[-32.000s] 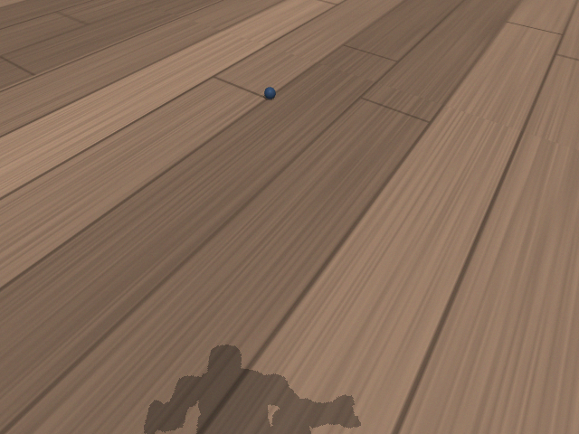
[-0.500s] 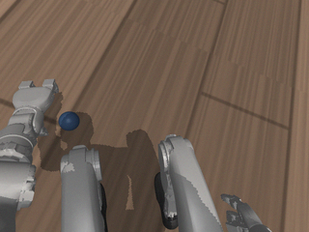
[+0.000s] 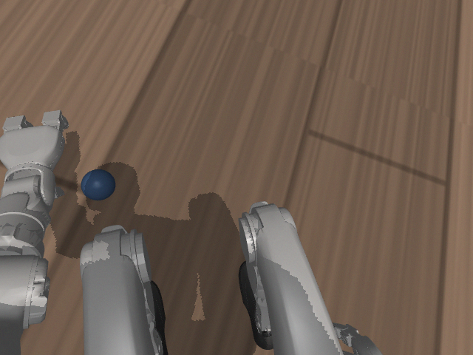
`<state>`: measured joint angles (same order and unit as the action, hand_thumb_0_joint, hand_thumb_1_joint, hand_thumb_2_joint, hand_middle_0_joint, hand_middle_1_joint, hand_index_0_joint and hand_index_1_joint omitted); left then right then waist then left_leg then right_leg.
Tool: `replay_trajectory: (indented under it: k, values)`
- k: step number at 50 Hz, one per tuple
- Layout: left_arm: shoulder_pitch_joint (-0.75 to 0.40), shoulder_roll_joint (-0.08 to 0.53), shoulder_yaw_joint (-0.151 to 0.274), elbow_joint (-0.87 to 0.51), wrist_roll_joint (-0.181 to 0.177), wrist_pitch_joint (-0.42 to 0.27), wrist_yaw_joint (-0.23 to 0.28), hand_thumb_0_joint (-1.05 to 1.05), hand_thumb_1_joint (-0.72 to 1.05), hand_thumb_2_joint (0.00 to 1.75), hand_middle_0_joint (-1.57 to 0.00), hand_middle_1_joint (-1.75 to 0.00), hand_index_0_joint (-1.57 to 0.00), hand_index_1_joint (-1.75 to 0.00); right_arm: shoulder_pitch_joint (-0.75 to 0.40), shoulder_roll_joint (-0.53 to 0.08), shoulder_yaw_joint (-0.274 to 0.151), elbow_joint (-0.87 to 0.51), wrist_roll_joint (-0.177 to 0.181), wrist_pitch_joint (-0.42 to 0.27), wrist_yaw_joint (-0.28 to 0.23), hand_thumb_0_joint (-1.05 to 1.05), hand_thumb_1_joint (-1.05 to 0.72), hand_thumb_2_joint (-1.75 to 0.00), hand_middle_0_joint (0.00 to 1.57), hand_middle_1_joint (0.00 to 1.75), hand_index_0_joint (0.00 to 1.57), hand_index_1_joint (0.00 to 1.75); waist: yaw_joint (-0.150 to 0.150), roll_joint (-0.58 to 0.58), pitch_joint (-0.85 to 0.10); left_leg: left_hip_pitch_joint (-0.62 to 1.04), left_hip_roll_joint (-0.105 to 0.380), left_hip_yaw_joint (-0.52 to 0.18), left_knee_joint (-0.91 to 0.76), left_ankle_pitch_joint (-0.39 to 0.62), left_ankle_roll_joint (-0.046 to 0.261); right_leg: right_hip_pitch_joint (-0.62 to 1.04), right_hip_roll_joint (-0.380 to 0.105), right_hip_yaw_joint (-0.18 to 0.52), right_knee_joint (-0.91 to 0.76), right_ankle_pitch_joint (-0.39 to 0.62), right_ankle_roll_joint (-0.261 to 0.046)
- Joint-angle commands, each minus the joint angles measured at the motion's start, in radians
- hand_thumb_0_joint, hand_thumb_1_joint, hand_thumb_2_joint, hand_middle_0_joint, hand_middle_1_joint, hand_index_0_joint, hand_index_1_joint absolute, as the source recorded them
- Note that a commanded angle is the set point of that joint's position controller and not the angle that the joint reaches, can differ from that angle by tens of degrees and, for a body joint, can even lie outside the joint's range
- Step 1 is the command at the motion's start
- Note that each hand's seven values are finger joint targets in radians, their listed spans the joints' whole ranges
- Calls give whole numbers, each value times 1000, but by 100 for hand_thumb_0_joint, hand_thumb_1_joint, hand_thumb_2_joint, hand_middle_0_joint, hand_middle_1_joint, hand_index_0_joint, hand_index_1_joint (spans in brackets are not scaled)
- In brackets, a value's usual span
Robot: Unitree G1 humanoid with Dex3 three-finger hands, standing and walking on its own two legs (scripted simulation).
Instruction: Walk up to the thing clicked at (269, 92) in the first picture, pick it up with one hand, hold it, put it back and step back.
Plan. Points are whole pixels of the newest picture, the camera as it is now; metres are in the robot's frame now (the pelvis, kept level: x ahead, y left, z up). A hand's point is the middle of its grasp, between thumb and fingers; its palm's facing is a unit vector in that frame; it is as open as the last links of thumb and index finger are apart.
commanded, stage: home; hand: left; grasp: from above
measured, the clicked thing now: (98, 184) +0.46 +0.23 -0.32
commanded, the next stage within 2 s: none
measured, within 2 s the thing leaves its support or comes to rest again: neither
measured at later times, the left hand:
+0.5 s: hand out of the picture +0.29 +0.23 +0.07, palm faces -0.22 -0.68 -0.70, open 7.6 cm
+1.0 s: hand out of the picture +0.23 +0.21 +0.29, palm faces +0.16 -0.95 -0.25, open 7.4 cm
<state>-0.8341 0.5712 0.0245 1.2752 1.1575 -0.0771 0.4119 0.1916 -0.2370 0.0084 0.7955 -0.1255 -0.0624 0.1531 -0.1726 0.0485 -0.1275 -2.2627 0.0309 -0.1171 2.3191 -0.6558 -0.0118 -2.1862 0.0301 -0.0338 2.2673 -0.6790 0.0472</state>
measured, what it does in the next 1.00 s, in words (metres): rises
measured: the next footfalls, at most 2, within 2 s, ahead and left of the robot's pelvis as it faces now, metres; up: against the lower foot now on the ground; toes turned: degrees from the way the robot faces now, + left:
none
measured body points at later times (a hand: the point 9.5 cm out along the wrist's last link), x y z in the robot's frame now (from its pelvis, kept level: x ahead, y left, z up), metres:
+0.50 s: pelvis +0.01 +0.00 +0.18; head +0.14 +0.03 +0.61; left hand +0.30 +0.27 +0.11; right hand +0.23 -0.25 +0.08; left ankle +0.09 +0.13 -0.32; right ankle +0.10 -0.13 -0.32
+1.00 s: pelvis +0.07 +0.01 +0.34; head +0.11 +0.02 +0.79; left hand +0.22 +0.26 +0.31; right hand +0.25 -0.22 +0.27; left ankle +0.08 +0.13 -0.32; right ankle +0.10 -0.13 -0.32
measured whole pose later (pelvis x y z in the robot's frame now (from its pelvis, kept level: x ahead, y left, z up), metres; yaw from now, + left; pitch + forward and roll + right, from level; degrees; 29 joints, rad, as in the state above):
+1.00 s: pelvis +0.07 +0.01 +0.34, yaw +7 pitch +14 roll -3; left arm 0.44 0.23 0.02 -0.09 -0.04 0.44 0.08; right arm 0.30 -0.21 0.05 0.52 0.03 -0.15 -0.17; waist -0.06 0.05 -0.19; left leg -0.86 0.04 -0.05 1.11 -0.50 -0.01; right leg -0.79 0.00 -0.04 1.05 -0.50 0.02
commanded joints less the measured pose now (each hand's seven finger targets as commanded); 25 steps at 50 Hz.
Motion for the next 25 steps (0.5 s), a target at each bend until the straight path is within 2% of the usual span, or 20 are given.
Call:
replay_trajectory:
  k: [1,2,3,4,5,7,8,10,11,13,14,16,17,18,19,21,22,23,24,25]
  values:
    - [-127,125,-10,-199,-96,40,-49,0,13,84,-20,-50,-19,-51,175,-254,-102,-70,52,5,-17,0,-89,-90,20,30,20,30,28,120,-720,591,-31,90,-351,146,42,456,26,-93,-360,209,-88]
    - [-134,185,46,-304,-125,40,-61,0,21,83,-20,-46,-19,-47,174,-265,-111,-94,64,11,-23,0,-89,-90,20,30,20,30,38,92,-742,592,-32,80,-365,143,47,483,21,-88,-378,213,-83]
    - [-87,174,32,-351,-154,47,-82,0,29,81,-19,-41,-18,-41,159,-249,-111,-110,76,18,-25,0,-90,-90,20,30,20,30,61,92,-752,596,-33,89,-393,133,47,536,24,-77,-407,197,-84]
    - [5,129,16,-350,-178,62,-106,0,37,79,-19,-37,-18,-37,142,-241,-111,-123,87,23,-28,0,-90,-90,20,30,20,30,63,69,-711,596,-34,85,-419,117,49,544,21,-73,-432,188,-82]
    - [22,133,29,-434,-208,70,-124,0,45,81,-19,-36,-18,-36,125,-236,-113,-141,97,28,-34,0,-90,-90,20,30,20,30,71,61,-698,605,-33,75,-448,91,49,544,20,-70,-453,165,-81]
    - [90,85,13,-506,-277,84,-161,0,61,82,-19,-31,-18,-32,92,-220,-114,-166,111,34,-49,0,-90,-90,20,30,20,30,69,15,-640,611,-30,75,-485,68,51,575,20,-57,-503,148,-77]
    - [117,68,5,-575,-307,87,-179,0,69,81,-18,-29,-18,-29,79,-210,-116,-179,116,35,-57,0,-90,-90,20,30,20,30,75,18,-640,629,-29,73,-516,57,49,603,19,-54,-525,139,-76]
    - [185,68,21,-667,-369,100,-204,0,85,89,-20,-30,-20,-29,52,-204,-117,-203,126,36,-73,0,-90,-90,20,30,20,30,90,22,-598,673,-28,70,-560,27,47,619,15,-41,-574,105,-76]
    - [216,48,12,-719,-392,104,-213,0,90,90,-20,-30,-20,-30,34,-194,-117,-216,129,34,-80,0,-90,-90,20,30,20,30,94,29,-597,690,-27,76,-586,26,45,651,15,-36,-596,104,-75]
    - [259,23,11,-809,-440,114,-227,0,90,90,-20,-30,-20,-30,15,-186,-115,-232,137,30,-95,0,-90,-90,20,30,20,30,96,20,-601,739,-26,85,-617,33,46,689,13,-24,-644,111,-74]
    - [276,7,8,-871,-465,117,-230,0,90,90,-20,-30,-20,-30,4,-185,-113,-235,139,26,-102,0,-90,-90,20,30,20,30,99,58,-605,774,-26,82,-641,40,42,701,8,-21,-653,122,-75]
    - [347,-15,6,-895,-511,133,-235,0,90,90,-20,-30,-20,-30,-20,-185,-110,-243,146,16,-120,0,-90,-90,20,30,20,30,102,49,-566,848,-19,63,-699,24,37,702,4,-25,-682,113,-76]
    - [354,-30,0,-964,-531,137,-237,0,90,90,-20,-30,-20,-30,-25,-186,-112,-247,149,10,-128,0,-90,-90,20,30,20,30,102,83,-566,883,-18,62,-725,30,33,712,-1,-22,-697,119,-77]
    - [388,-19,16,-975,-555,148,-238,0,90,90,-20,-30,-20,-30,-40,-181,-109,-259,150,5,-137,0,-90,-90,20,30,20,30,108,74,-565,912,-17,62,-746,20,32,738,2,-19,-720,108,-76]
    - [426,-50,-3,-1005,-584,159,-242,0,90,90,-20,-30,-20,-30,-46,-179,-107,-263,153,-3,-144,0,-90,-90,20,30,20,30,101,78,-542,932,-16,59,-774,20,30,753,-3,-18,-741,109,-75]
    - [501,-56,3,-1072,-642,184,-250,0,90,90,-20,-30,-20,-30,-69,-177,-101,-281,157,-17,-160,0,-90,-90,20,30,20,30,109,71,-546,989,-17,52,-826,9,30,803,-4,-18,-785,101,-73]
    - [537,-66,2,-1075,-672,198,-255,0,90,90,-20,-30,-20,-30,-77,-174,-98,-285,159,-23,-169,0,-90,-90,20,30,20,30,105,61,-514,1004,-16,50,-852,-6,31,817,-5,-16,-811,88,-71]
    - [580,-104,-30,-1099,-702,210,-265,0,90,90,-20,-30,-20,-30,-85,-168,-93,-289,162,-30,-176,0,-90,-90,20,30,20,30,94,67,-494,1028,-15,50,-875,4,29,839,-6,-15,-834,98,-70]
    - [607,-82,-4,-1144,-730,224,-267,0,90,90,-20,-30,-20,-30,-87,-170,-93,-303,164,-35,-185,0,-90,-90,20,30,20,30,104,50,-518,1066,-17,53,-892,12,31,881,-6,-10,-865,103,-69]
    - [642,-97,-13,-1152,-762,240,-273,0,90,90,-20,-30,-20,-30,-93,-164,-88,-306,164,-40,-192,0,-90,-90,20,30,20,30,93,46,-495,1073,-19,58,-909,15,32,905,-7,-6,-894,105,-67]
